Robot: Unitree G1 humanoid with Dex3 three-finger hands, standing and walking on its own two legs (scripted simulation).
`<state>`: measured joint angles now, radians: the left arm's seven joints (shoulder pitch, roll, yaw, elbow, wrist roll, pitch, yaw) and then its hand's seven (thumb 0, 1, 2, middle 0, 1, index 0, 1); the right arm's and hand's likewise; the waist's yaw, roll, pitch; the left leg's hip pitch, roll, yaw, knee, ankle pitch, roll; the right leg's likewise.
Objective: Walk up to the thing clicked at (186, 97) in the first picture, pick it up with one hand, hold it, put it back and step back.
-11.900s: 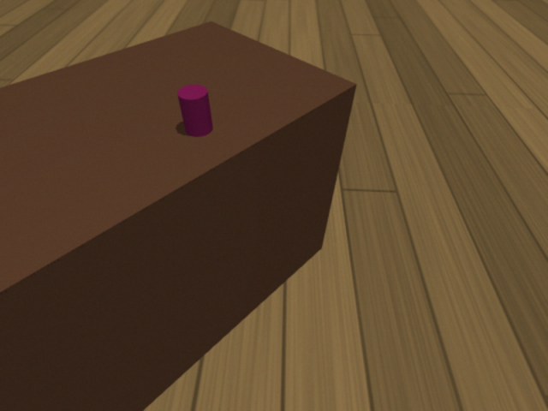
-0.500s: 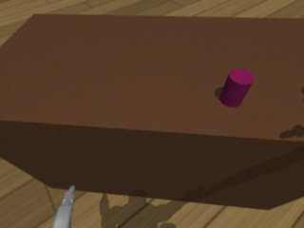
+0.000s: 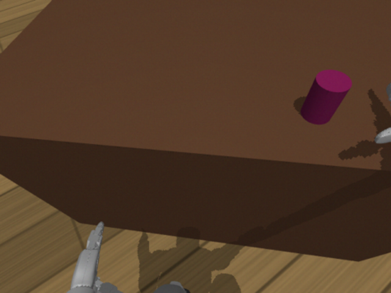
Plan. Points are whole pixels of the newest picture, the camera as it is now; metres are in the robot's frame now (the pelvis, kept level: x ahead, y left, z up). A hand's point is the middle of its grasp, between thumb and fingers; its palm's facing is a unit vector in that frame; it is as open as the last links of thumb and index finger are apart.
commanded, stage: close in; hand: right
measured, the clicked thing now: (323, 98) +0.51 -0.19 +0.10
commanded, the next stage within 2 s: rest palm in 0.64 s
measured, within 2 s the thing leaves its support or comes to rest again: neither
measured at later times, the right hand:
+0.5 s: hand (339, 90) +0.51 -0.21 +0.12, palm faces +0.11 +0.99 +0.02, open 17.7 cm
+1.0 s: hand (326, 97) +0.49 -0.19 +0.12, palm faces +0.13 +0.99 -0.01, open 17.5 cm
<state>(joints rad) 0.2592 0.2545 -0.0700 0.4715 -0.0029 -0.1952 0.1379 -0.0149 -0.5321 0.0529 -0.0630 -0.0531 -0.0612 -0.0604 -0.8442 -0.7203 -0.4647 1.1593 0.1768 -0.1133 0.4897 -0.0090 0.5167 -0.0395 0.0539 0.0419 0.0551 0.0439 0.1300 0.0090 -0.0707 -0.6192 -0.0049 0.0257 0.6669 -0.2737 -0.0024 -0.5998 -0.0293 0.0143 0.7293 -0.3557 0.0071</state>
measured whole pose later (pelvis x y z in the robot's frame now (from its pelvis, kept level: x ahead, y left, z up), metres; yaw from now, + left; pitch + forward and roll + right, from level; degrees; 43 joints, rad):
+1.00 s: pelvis -0.01 +0.00 -0.02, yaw +1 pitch +14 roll +1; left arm 0.34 0.24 0.04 0.29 -0.01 -0.06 0.03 -0.02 -0.57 0.08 -0.06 -0.05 -0.05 -0.06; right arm -0.86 -0.44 -0.39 1.03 0.09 -0.18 0.10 -0.01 0.57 -0.04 0.08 0.06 0.08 0.06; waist 0.13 -0.02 -0.11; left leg -0.72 -0.01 0.00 0.81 -0.33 0.00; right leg -0.68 -0.03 -0.01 0.85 -0.41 0.01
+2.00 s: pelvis +0.00 -0.01 -0.01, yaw +1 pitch +14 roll +1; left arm 0.33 0.24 0.04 0.31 -0.01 -0.09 0.03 -0.01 -0.53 0.06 -0.06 -0.05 -0.06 -0.06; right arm -0.90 -0.44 -0.36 1.06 0.07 -0.17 0.08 0.00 0.21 -0.98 0.80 1.00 0.86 1.01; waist 0.14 0.00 -0.12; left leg -0.68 0.00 0.00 0.77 -0.32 -0.01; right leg -0.65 -0.03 -0.01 0.82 -0.41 0.00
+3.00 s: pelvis +0.00 +0.00 +0.01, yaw +1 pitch +10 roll +1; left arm 0.31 0.23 0.02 0.46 -0.02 -0.09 0.04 -0.01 -0.53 0.06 -0.05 -0.05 -0.06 -0.05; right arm -0.93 -0.45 -0.33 0.98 0.10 -0.03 0.11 0.00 0.20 -1.05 0.77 1.07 1.35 1.44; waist 0.08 -0.03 -0.09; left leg -0.53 0.00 -0.01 0.63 -0.27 -0.01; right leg -0.49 -0.02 -0.02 0.66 -0.34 0.00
